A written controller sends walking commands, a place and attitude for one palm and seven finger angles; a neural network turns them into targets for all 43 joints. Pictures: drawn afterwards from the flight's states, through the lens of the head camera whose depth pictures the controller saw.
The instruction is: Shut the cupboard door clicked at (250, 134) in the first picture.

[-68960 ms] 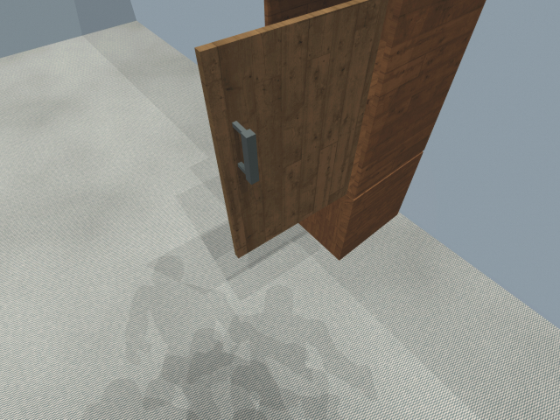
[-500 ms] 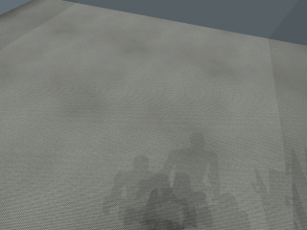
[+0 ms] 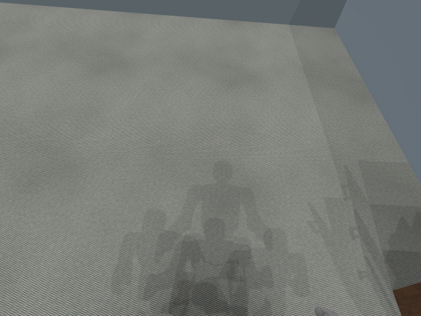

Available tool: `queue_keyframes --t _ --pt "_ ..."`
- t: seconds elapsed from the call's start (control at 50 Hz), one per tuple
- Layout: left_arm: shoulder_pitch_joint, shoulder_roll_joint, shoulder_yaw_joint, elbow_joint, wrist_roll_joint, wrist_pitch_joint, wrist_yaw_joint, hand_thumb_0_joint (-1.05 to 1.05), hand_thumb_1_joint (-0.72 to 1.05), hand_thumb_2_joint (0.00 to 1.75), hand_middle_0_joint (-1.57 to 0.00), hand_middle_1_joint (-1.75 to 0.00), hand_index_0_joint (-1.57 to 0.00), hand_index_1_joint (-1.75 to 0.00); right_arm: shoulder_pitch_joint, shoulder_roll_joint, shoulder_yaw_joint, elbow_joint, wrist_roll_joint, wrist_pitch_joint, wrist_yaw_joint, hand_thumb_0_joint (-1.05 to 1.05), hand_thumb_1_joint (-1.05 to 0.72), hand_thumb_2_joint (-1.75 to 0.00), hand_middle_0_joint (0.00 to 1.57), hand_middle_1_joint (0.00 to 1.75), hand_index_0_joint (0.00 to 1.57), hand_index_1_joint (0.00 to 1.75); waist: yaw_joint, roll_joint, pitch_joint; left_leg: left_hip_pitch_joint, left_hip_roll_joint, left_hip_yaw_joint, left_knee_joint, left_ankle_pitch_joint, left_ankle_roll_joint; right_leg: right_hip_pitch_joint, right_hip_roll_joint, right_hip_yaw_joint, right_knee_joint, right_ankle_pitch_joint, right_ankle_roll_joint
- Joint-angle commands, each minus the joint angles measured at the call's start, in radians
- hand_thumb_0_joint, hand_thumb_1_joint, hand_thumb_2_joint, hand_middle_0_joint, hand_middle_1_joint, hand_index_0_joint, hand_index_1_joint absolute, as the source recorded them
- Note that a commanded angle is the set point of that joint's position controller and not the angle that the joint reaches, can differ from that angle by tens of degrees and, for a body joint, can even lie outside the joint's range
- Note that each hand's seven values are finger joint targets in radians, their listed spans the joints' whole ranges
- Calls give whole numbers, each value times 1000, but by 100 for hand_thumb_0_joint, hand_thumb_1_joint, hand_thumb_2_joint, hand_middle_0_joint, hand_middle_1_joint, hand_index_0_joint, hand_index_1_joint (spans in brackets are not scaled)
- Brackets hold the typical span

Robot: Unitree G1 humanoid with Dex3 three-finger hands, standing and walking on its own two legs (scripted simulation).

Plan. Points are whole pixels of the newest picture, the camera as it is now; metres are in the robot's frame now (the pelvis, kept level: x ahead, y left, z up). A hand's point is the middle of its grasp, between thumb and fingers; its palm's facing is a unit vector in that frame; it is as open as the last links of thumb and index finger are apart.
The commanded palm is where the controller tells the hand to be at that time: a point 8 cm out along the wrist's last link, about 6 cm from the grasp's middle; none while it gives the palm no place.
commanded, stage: turn to face it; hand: left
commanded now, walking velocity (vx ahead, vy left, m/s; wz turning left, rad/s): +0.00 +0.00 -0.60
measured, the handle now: out of the picture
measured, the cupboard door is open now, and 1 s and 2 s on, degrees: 11 11 11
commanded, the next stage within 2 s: none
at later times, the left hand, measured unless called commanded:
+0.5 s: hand (148, 292) +0.18 +0.14 -0.14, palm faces -0.28 -0.92 -0.27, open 7.4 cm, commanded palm none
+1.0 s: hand (173, 261) +0.25 +0.10 -0.15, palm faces -0.53 -0.81 -0.26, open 7.4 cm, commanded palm none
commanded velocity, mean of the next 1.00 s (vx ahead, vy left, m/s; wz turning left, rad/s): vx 0.00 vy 0.00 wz -0.60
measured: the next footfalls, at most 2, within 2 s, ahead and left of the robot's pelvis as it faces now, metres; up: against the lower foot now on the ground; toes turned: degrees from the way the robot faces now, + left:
right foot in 0.34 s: +0.02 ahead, -0.14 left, +0.00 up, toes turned -17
left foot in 0.68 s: +0.15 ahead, +0.09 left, +0.00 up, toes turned -21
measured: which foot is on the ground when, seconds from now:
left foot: down 0.00-0.34, up 0.36-0.66, down 0.68-1.00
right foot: up 0.00-0.32, down 0.34-0.68, up 0.70-1.00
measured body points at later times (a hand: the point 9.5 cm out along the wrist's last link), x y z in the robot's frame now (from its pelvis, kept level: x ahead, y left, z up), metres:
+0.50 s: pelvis +0.02 -0.02 +0.01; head +0.06 -0.06 +0.45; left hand +0.19 +0.19 -0.12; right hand -0.01 -0.30 -0.14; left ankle +0.04 +0.12 -0.66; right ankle -0.02 -0.12 -0.73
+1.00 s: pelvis +0.04 -0.02 +0.00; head +0.07 -0.05 +0.45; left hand +0.27 +0.14 -0.13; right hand -0.06 -0.27 -0.14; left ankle +0.11 +0.11 -0.73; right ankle -0.04 -0.11 -0.72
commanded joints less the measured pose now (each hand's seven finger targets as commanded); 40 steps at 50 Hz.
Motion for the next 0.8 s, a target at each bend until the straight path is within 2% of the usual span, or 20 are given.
queue_keyframes --t 0.0,0.02,0.06,0.22,0.26,0.28,0.3,0.32,0.34,0.36,0.4,0.44,0.56,0.62,0.64,0.66,0.68,0.72,0.74,0.78 --pt "-59 113 29 -122 12 -23 -20 0 90 90 -20 -30 -20 -30 94 -239 -48 -59 -25 -19 -21 0 -90 -90 20 30 20 30 -40 218 -58 148 356 -309 -314 212 179 -224 -50 -61 478 -110 15" --pt "-50 108 25 -119 10 -21 -29 0 90 90 -20 -30 -20 -30 50 -217 -38 -71 -22 -20 -22 0 -90 -90 20 30 20 30 -22 208 -60 159 323 -223 -289 280 166 -222 -69 -85 473 -76 23" --pt "-52 89 18 -120 5 -10 -34 0 90 90 -20 -30 -20 -30 59 -198 -36 -66 -23 -18 -23 0 -90 -90 20 30 20 30 -23 207 -78 206 278 -100 -256 403 147 -202 -73 -112 418 -35 37" --pt "-105 81 0 -155 7 -18 -39 0 90 90 -20 -30 -20 -30 108 -233 -61 -32 -19 -6 -6 0 -90 -90 20 30 20 30 -57 250 -95 234 309 24 -168 452 132 -24 -51 -206 33 13 11" --pt "-49 97 5 -140 7 -26 -38 0 90 90 -20 -30 -20 -30 84 -246 -65 -34 -13 -2 -2 0 -90 -90 20 30 20 30 -19 210 -109 175 283 67 -81 385 81 113 -38 -223 -155 174 -7" --pt "19 139 14 -120 9 -34 -33 0 90 90 -20 -30 -20 -30 66 -236 -66 -44 -6 -1 3 0 -90 -90 20 30 20 30 18 131 -136 96 242 103 34 279 33 245 -79 -167 -277 297 -29" --pt "66 245 32 -107 19 -48 -21 0 90 90 -20 -30 -20 -30 57 -164 -51 -76 3 2 8 0 -90 -90 20 30 20 30 41 -162 -151 -125 112 185 243 -89 -38 398 -309 124 -366 543 -112" --pt "103 297 37 -97 8 -50 -8 0 90 90 -20 -30 -20 -30 11 -136 -36 -114 -1 12 7 0 -90 -90 20 30 20 30 69 -232 -129 -248 26 99 459 -398 -59 350 -454 284 -356 812 -221" --pt "97 281 41 -97 6 -48 7 0 90 90 -20 -30 -20 -30 -9 -144 -35 -107 1 21 -6 0 -90 -90 20 30 20 30 64 -194 -130 -288 43 -15 557 -362 -52 322 -426 284 -350 750 -256" --pt "36 256 38 -108 7 -45 14 0 90 90 -20 -30 -20 -30 -13 -146 -37 -99 3 19 -11 0 -90 -90 20 30 20 30 39 -240 -103 -333 52 -44 597 -314 -56 307 -390 278 -350 681 -257" --pt "-56 199 19 -135 5 -43 14 0 90 90 -20 -30 -20 -30 10 -153 -38 -73 -2 19 -4 0 -90 -90 20 30 20 30 -9 -161 -85 -271 61 -40 569 -191 -71 229 -308 141 -334 645 -213" --pt "-68 193 16 -140 9 -47 13 0 90 90 -20 -30 -20 -30 36 -134 -34 -60 -2 20 3 0 -90 -90 20 30 20 30 -19 -130 -104 -196 38 -11 460 -162 -76 205 -271 101 -321 661 -197" --pt "-50 219 30 -126 13 -40 9 0 90 90 -20 -30 -20 -30 44 -118 -32 -75 8 10 0 0 -90 -90 20 30 20 30 -12 -138 -121 -77 -11 8 158 -156 -68 186 -261 194 -283 623 -201" --pt "-94 193 25 -129 4 -30 4 0 90 90 -20 -30 -20 -30 132 -132 -35 -50 9 -2 -6 0 -90 -90 20 30 20 30 -63 -103 -113 148 -19 8 -128 40 -52 34 -192 188 -212 478 -116" --pt "-72 144 17 -144 -5 -23 0 0 90 90 -20 -30 -20 -30 155 -195 -42 -47 -2 -15 -11 0 -90 -90 20 30 20 30 -63 63 -136 252 117 -132 -251 72 -5 -79 -91 118 -112 297 -62" --pt "-40 92 6 -159 -10 -22 -9 0 90 90 -20 -30 -20 -30 172 -293 -59 -57 -15 -17 -14 0 -90 -90 20 30 20 30 -61 337 -139 309 358 -362 -307 170 113 -212 25 -35 116 -83 -7" --pt "-49 118 9 -168 2 -28 -14 0 90 90 -20 -30 -20 -30 184 -299 -57 -71 -19 -13 -14 0 -90 -90 20 30 20 30 -78 276 -135 213 446 -411 -323 113 194 -189 -8 -68 327 -207 -3" --pt "-82 130 20 -150 12 -23 -27 0 90 90 -20 -30 -20 -30 105 -248 -42 -82 -22 -21 -19 0 -90 -90 20 30 20 30 -41 249 -79 157 368 -293 -303 230 179 -224 -59 -70 474 -125 15" --pt "-83 117 21 -144 8 -19 -34 0 90 90 -20 -30 -20 -30 75 -227 -38 -87 -23 -19 -20 0 -90 -90 20 30 20 30 -31 227 -59 157 327 -193 -286 293 162 -216 -71 -84 467 -85 24" --pt "-80 91 11 -138 4 -10 -40 0 90 90 -20 -30 -20 -30 76 -214 -38 -76 -23 -16 -23 0 -90 -90 20 30 20 30 -31 221 -87 228 282 -69 -235 421 145 -191 -72 -128 372 -59 34"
